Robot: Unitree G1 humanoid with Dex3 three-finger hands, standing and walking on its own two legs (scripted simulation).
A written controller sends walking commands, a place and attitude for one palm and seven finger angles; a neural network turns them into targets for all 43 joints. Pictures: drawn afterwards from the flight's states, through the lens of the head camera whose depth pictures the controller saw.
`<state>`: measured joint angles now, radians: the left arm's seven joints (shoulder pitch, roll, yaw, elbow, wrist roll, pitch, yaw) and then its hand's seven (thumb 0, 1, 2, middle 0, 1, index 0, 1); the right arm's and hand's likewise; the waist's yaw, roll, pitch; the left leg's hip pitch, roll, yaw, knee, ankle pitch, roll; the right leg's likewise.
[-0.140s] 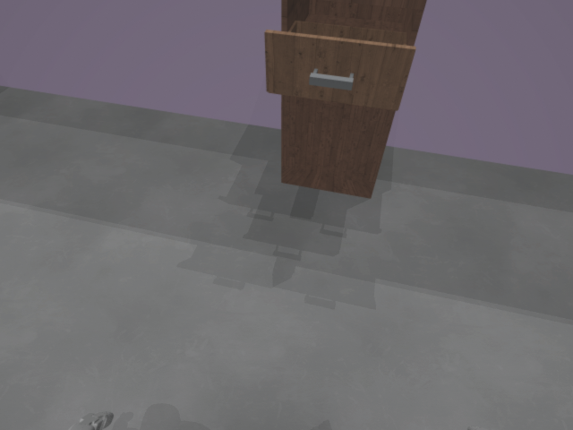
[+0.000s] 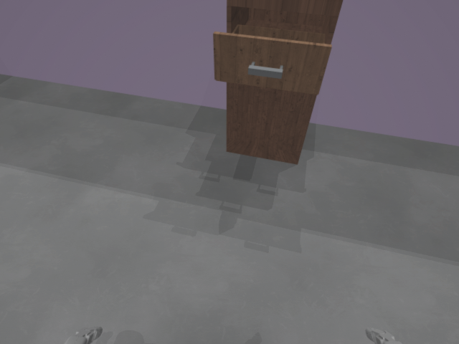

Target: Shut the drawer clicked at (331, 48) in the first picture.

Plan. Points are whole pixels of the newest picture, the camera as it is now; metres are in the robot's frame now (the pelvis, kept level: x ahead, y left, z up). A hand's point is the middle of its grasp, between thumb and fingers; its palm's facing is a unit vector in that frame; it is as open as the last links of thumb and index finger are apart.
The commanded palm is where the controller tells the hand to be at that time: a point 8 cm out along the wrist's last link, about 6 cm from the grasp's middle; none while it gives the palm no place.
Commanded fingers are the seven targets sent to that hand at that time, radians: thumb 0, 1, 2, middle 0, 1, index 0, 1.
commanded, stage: stand and wait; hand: left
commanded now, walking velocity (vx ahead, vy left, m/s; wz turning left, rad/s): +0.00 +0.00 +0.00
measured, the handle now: (266, 69) +1.01 -0.07 -0.01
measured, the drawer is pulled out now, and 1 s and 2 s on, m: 0.29 0.29 0.29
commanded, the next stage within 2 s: look at it before walking up in 0.84 s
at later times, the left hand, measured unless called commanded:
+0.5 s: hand out of the picture +0.05 +0.23 -0.15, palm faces -0.02 -0.94 -0.34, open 7.4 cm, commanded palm none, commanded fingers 0.00 0.90 0.90 -0.20 -0.30 -0.20 -0.30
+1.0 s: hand out of the picture +0.05 +0.22 -0.15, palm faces -0.03 -0.94 -0.33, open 7.4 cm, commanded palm none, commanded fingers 0.00 0.90 0.90 -0.20 -0.30 -0.20 -0.30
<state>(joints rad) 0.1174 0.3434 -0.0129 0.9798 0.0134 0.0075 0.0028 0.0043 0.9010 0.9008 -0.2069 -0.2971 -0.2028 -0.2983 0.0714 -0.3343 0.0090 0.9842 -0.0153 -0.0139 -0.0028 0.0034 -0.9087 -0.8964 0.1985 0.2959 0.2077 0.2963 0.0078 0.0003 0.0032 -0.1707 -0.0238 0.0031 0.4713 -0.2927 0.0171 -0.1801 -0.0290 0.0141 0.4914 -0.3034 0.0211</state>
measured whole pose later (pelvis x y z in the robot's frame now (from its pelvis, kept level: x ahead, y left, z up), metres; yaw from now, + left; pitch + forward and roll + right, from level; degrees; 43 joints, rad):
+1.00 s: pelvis -0.02 -0.02 +0.01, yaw +0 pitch -1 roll +0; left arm 0.14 0.33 -0.01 1.08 0.01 0.00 0.00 0.00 0.90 0.90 -0.21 -0.30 -0.20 -0.30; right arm 0.13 -0.33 0.01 1.11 -0.01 -0.01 0.00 0.00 -0.91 -0.90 0.20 0.30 0.21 0.30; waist 0.00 0.00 0.02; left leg -0.15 0.02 -0.01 0.37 -0.21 -0.02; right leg -0.16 0.01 0.00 0.40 -0.22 -0.01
